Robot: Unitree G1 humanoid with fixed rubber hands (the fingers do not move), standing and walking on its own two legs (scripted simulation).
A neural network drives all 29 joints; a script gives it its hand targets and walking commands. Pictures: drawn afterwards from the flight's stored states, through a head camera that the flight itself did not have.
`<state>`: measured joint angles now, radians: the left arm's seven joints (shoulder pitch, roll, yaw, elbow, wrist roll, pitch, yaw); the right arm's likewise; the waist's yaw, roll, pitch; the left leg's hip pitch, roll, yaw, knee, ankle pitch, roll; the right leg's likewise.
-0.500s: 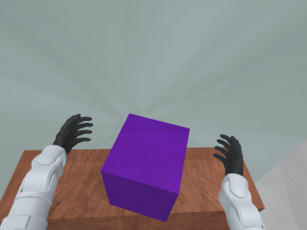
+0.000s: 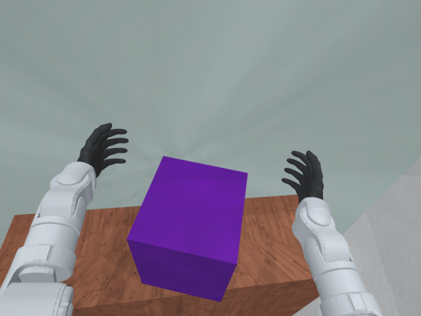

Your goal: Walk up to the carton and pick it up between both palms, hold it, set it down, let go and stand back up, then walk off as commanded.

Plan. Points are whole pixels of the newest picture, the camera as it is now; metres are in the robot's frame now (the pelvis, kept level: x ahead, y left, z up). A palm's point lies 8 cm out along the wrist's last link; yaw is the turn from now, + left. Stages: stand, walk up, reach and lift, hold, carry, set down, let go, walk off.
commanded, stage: reach and lift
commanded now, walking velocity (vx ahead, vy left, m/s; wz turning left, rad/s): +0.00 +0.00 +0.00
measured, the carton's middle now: (192, 230) +0.35 -0.02 -0.10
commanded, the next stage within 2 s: none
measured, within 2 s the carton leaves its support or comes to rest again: neither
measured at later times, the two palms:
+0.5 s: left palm (111, 189) +0.41 +0.15 +0.02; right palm (287, 218) +0.30 -0.21 +0.01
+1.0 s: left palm (116, 211) +0.39 +0.15 -0.04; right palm (272, 233) +0.29 -0.19 -0.05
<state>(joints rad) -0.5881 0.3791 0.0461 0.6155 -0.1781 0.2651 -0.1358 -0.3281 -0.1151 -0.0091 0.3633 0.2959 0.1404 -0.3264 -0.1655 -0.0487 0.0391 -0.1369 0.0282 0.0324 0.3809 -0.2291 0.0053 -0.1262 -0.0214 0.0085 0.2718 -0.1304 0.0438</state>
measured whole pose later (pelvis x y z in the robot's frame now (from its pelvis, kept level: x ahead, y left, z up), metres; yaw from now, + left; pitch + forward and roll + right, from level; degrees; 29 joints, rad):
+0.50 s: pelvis -0.01 +0.00 -0.01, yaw +0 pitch +8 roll -2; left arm -0.70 0.28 0.03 1.11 -0.11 -0.10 -0.10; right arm -0.44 0.00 -0.04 0.86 0.18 -0.23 -0.30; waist -0.18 -0.01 -0.06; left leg -0.42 0.04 0.01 0.54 -0.27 0.00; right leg -0.39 -0.01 -0.01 0.41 -0.16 0.04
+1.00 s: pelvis -0.04 +0.01 -0.05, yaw +0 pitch +20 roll -4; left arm -0.89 0.25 -0.01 1.53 -0.11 -0.39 -0.04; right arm -0.70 0.01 -0.18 1.42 0.14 -0.57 -0.26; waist -0.18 0.02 -0.21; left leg -0.86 0.04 -0.04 0.86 -0.35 0.01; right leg -0.81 0.00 -0.04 0.69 -0.23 0.05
